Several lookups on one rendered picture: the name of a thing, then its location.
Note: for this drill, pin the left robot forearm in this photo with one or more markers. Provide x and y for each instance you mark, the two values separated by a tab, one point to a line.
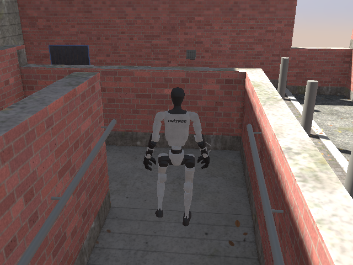
150	148

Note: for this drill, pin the left robot upper arm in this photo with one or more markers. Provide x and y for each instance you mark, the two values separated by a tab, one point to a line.
157	125

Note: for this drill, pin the right robot forearm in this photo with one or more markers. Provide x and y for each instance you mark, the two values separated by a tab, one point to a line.
203	148

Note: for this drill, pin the left robot hand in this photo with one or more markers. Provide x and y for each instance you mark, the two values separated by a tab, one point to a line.
146	162

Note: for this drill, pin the right robot hand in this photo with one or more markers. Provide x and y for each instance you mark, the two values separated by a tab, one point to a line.
205	160

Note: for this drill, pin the robot left foot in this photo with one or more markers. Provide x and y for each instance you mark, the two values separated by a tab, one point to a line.
159	213

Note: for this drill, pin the left robot shin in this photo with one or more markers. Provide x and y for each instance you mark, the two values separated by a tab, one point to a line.
160	192

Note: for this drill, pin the right robot upper arm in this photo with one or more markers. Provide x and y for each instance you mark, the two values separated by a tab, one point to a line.
197	126

